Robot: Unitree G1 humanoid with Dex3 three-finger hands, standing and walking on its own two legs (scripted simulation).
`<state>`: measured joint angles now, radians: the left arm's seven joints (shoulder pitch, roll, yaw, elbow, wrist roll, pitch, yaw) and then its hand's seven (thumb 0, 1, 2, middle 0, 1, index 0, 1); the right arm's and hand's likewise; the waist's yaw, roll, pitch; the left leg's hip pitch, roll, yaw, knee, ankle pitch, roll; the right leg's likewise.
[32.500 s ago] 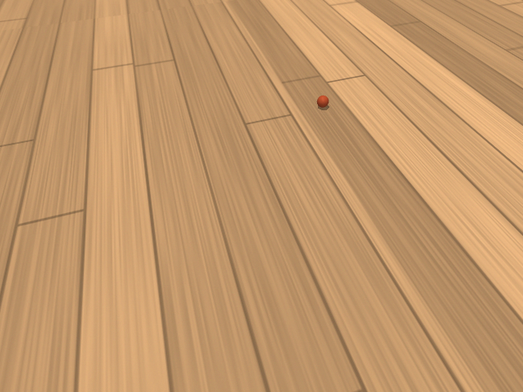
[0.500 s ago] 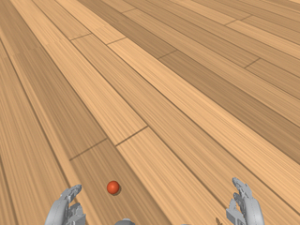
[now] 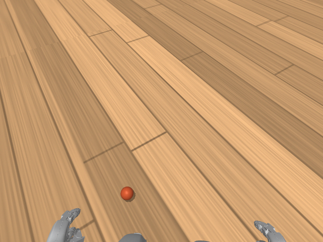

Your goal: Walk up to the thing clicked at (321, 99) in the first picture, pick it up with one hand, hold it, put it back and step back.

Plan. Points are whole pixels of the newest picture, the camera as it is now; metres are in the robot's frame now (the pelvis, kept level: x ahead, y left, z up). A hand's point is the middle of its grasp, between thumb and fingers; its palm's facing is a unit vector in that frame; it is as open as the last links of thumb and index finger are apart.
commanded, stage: stand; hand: left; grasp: from above
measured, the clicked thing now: (127, 193) +0.45 +0.22 -0.71
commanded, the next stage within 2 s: none
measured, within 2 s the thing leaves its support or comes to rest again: neither
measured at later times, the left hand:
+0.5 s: hand out of the picture +0.03 +0.25 -0.13, palm faces +0.04 -0.95 -0.31, open 7.4 cm
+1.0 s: hand out of the picture +0.03 +0.24 -0.12, palm faces +0.02 -0.94 -0.33, open 7.4 cm
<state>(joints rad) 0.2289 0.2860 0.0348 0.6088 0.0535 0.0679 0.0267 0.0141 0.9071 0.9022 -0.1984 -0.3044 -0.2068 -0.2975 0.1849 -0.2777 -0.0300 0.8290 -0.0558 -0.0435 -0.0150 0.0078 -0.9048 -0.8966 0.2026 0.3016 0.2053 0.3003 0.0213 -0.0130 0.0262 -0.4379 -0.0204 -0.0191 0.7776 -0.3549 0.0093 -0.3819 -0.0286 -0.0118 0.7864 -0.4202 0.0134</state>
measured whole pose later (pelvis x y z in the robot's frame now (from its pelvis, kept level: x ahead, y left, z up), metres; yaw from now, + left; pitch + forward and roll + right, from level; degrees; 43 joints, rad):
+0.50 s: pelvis -0.01 +0.02 +0.03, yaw +0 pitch -5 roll +0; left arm 0.20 0.28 0.03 1.07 0.04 0.01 0.02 0.01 0.91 0.90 -0.20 -0.30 -0.21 -0.30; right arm 0.16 -0.27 -0.04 1.08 -0.03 0.01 -0.02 0.00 -0.91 -0.90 0.20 0.30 0.20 0.30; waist 0.02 0.01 0.07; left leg -0.17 -0.04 -0.02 0.43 -0.17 0.03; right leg -0.11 -0.05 -0.02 0.42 -0.22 0.04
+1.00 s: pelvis -0.01 +0.00 +0.04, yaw +1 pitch -4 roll +0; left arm 0.17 0.29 0.02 1.14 0.03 -0.01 0.02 0.01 0.91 0.90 -0.20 -0.30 -0.21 -0.30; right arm 0.14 -0.31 -0.03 1.13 -0.02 0.01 -0.01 0.00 -0.91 -0.90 0.20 0.30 0.20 0.30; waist 0.01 0.02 0.07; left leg -0.15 -0.01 -0.04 0.37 -0.14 0.00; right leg -0.08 -0.02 -0.03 0.36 -0.20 0.01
